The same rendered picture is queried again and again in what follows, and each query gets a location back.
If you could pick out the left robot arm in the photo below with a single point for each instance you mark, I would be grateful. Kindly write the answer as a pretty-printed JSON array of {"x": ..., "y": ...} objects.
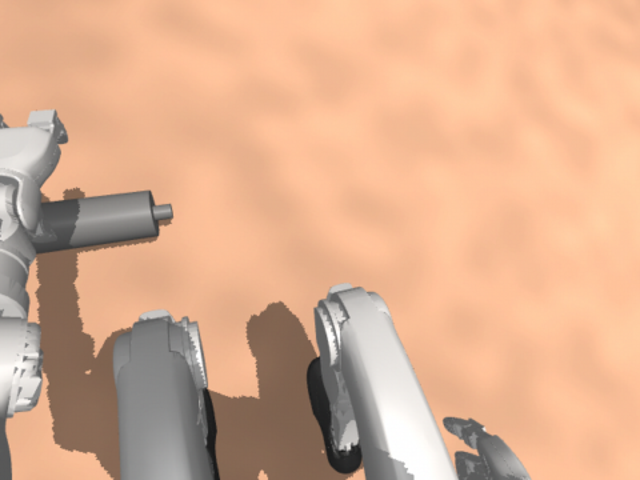
[{"x": 21, "y": 358}]

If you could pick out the left robot hand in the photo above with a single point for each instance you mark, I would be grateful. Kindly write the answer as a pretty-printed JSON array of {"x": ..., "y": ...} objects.
[{"x": 34, "y": 152}]

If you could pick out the right robot foot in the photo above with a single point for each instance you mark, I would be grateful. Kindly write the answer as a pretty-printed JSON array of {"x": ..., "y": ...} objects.
[{"x": 342, "y": 461}]

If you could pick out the bottle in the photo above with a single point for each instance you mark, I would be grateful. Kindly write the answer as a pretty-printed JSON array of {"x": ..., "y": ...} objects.
[{"x": 101, "y": 220}]

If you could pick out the left robot foot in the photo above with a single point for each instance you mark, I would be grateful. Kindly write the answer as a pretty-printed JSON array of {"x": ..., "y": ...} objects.
[{"x": 211, "y": 437}]

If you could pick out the right robot hand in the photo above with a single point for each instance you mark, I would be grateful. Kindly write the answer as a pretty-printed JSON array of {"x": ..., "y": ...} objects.
[{"x": 496, "y": 461}]

